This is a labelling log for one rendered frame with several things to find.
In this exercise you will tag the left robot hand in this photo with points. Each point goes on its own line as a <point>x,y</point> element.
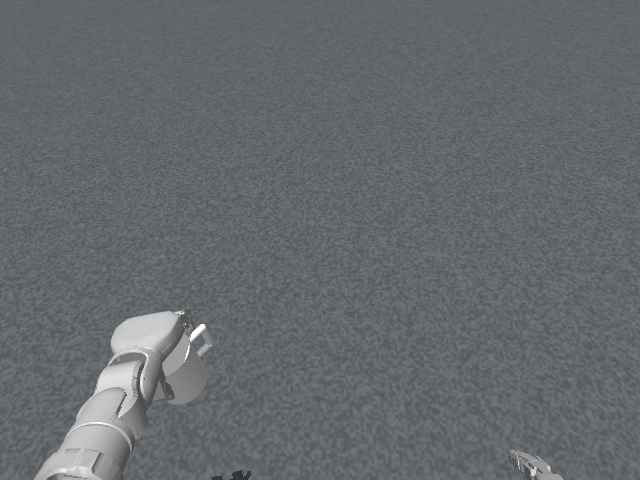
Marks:
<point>159,332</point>

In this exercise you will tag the mug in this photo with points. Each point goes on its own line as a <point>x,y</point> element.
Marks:
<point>183,368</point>

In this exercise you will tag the left robot arm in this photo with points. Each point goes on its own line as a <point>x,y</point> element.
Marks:
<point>101,441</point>

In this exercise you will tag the right robot hand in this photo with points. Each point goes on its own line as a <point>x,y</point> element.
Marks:
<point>534,468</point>

